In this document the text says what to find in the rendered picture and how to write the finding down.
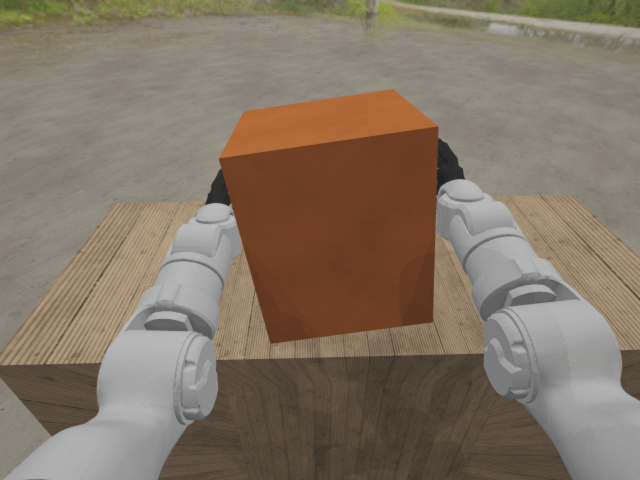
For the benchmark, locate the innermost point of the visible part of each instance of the left robot hand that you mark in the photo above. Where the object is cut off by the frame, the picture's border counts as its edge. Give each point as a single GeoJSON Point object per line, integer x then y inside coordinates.
{"type": "Point", "coordinates": [219, 192]}

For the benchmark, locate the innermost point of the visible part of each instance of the robot right forearm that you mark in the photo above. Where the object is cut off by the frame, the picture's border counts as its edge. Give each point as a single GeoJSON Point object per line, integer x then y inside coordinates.
{"type": "Point", "coordinates": [502, 267]}

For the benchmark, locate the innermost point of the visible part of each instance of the robot left forearm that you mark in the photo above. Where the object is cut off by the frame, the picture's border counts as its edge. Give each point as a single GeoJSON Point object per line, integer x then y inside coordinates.
{"type": "Point", "coordinates": [186, 293]}

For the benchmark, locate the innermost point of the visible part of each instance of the right robot hand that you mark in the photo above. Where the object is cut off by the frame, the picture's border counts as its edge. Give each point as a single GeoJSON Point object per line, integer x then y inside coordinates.
{"type": "Point", "coordinates": [447, 163]}

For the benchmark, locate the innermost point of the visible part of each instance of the pedestal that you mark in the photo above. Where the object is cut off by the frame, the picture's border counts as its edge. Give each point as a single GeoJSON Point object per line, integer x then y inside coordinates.
{"type": "Point", "coordinates": [404, 403]}

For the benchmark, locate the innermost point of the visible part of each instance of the robot left upper arm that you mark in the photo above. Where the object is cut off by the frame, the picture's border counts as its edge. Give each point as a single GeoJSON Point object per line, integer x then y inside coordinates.
{"type": "Point", "coordinates": [152, 386]}

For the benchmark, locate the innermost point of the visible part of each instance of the robot right upper arm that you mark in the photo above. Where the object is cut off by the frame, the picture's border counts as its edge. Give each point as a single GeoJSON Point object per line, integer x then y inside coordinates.
{"type": "Point", "coordinates": [559, 359]}

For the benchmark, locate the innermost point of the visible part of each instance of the carton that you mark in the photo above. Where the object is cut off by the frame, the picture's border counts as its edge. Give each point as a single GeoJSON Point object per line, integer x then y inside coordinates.
{"type": "Point", "coordinates": [335, 202]}

